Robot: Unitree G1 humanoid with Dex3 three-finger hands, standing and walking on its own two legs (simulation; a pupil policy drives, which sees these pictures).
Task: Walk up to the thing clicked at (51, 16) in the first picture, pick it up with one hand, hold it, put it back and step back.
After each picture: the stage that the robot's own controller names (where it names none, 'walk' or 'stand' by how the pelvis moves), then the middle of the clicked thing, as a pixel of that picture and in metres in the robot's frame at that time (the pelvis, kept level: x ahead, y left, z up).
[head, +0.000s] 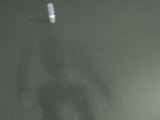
stand; (51, 13) +1.92 +0.45 -0.65
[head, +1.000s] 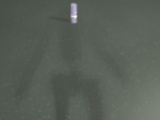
walk; (73, 13) +1.80 +0.26 -0.64
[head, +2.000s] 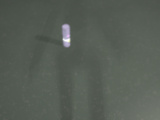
walk; (66, 36) +1.21 +0.24 -0.62
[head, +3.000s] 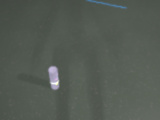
walk; (54, 78) +0.77 +0.24 -0.63
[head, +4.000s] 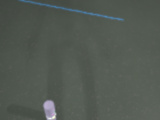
walk; (50, 112) +0.51 +0.20 -0.64
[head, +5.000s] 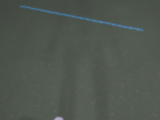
stand; out of the picture +0.42 +0.18 -0.65
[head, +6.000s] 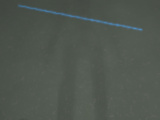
stand; out of the picture +0.39 +0.19 -0.66
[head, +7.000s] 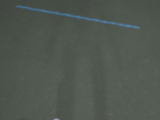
stand; out of the picture +0.40 +0.20 -0.66
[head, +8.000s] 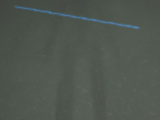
stand; out of the picture +0.39 +0.20 -0.66
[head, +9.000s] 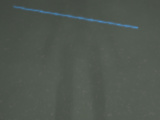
stand; out of the picture +0.38 +0.20 -0.66
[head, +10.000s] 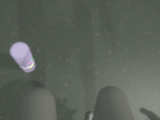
go down; (24, 59) +0.45 +0.23 -0.32
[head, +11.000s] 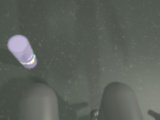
approach; (25, 54) +0.45 +0.24 -0.27
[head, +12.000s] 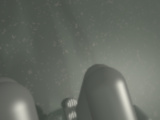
close in; out of the picture +0.44 +0.29 -0.16
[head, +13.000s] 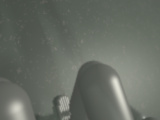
close; out of the picture +0.44 +0.30 -0.16
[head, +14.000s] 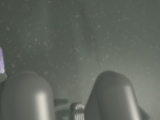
lift; out of the picture +0.34 +0.27 -0.13
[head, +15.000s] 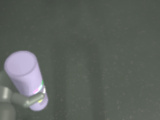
lift; (31, 86) +0.32 +0.17 +0.04
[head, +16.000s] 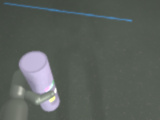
hold; (43, 86) +0.33 +0.14 +0.06
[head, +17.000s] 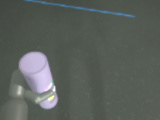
hold; (42, 85) +0.33 +0.15 +0.05
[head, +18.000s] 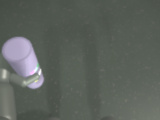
crouch; (27, 67) +0.39 +0.18 -0.02
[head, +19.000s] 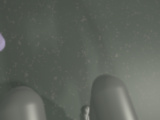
lower; out of the picture +0.50 +0.25 -0.05
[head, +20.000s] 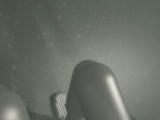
lower; out of the picture +0.47 +0.29 -0.16
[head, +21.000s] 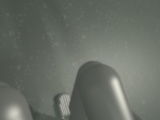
lower; out of the picture +0.44 +0.30 -0.16
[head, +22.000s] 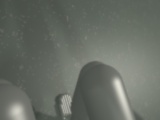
lower; out of the picture +0.43 +0.30 -0.16
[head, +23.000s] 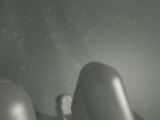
lower; out of the picture +0.43 +0.28 -0.16
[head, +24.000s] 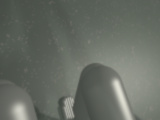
open; out of the picture +0.44 +0.26 -0.17
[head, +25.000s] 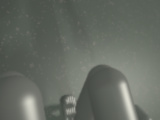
stand; out of the picture +0.43 +0.26 -0.18
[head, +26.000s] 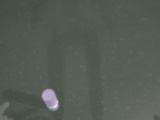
stand; (51, 100) +0.41 +0.18 -0.50
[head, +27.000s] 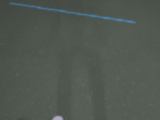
stand; out of the picture +0.41 +0.17 -0.60
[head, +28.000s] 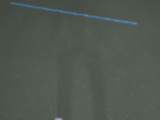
stand; out of the picture +0.40 +0.16 -0.60
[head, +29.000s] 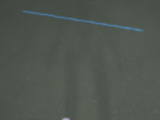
stand; out of the picture +0.44 +0.15 -0.65
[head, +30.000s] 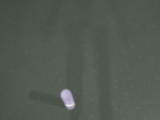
walk; (68, 100) +0.47 +0.18 -0.64
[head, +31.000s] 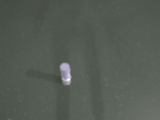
walk; (65, 74) +0.68 +0.13 -0.62
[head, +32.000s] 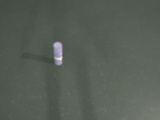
stand; (58, 54) +0.98 +0.20 -0.64
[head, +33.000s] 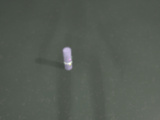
stand; (67, 59) +1.00 +0.18 -0.64
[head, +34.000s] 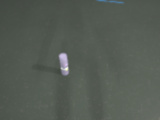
stand; (64, 64) +1.01 +0.20 -0.66
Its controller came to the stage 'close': yes
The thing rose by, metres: 0.68
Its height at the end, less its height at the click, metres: +0.00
